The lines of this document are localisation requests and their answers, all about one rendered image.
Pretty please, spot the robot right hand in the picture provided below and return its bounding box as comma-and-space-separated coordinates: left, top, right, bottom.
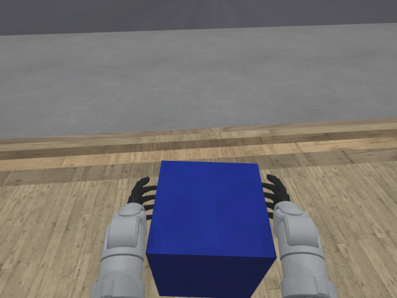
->
262, 174, 291, 219

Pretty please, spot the robot left forearm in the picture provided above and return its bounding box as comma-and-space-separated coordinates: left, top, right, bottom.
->
91, 202, 147, 298

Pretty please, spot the carton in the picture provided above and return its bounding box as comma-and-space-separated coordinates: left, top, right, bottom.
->
146, 161, 277, 298

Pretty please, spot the robot left hand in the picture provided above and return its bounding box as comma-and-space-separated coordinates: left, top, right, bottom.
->
127, 177, 157, 220

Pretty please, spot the robot right forearm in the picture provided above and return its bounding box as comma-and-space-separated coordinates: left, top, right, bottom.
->
273, 201, 338, 298

